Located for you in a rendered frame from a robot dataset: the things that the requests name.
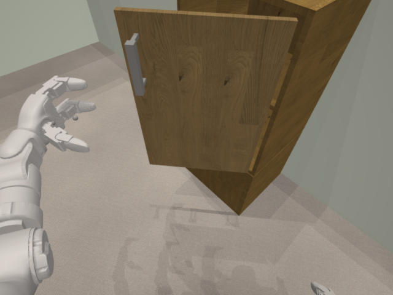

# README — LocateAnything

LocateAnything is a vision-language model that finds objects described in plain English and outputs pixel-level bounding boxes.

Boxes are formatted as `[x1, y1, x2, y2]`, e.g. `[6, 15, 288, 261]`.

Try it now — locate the cupboard door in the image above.
[114, 7, 298, 173]

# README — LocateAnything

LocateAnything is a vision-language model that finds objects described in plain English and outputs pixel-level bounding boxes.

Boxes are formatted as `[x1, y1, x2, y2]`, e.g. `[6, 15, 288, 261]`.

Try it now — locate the left robot upper arm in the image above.
[0, 227, 54, 295]

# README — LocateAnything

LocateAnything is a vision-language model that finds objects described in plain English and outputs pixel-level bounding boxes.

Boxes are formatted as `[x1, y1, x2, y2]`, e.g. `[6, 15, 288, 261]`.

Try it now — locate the robot left forearm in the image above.
[0, 129, 47, 235]

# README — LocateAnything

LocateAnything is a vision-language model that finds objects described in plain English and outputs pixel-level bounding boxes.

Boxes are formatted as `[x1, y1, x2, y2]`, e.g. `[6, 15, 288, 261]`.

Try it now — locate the robot left hand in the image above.
[17, 76, 96, 152]

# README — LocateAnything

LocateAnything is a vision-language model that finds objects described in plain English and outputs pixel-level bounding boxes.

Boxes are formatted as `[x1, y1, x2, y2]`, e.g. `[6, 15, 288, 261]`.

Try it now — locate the handle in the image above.
[124, 33, 147, 96]

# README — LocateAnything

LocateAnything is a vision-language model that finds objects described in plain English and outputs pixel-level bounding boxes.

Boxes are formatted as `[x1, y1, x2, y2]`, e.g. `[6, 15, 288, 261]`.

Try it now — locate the robot right hand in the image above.
[311, 281, 335, 295]

